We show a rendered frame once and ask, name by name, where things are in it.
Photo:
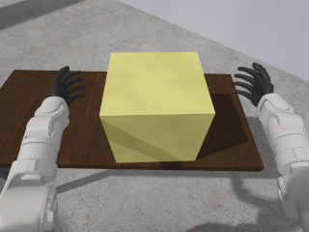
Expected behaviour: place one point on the robot left upper arm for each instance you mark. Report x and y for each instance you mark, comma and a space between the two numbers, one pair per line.
28, 209

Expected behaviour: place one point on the right robot hand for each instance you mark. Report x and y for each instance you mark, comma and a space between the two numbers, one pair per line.
261, 83

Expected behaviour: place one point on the table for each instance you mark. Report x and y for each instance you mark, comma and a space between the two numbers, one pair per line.
229, 144

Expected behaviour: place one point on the carton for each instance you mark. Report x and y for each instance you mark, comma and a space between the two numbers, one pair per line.
156, 106

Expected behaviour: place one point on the robot right upper arm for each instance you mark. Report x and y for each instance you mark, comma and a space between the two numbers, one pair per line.
293, 196

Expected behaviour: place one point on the left robot hand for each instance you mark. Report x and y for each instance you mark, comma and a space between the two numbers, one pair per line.
60, 85

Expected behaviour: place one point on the left robot forearm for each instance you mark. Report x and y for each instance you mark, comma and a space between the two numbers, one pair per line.
36, 160

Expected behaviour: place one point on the right robot forearm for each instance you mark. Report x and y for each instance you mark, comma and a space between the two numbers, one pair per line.
287, 134

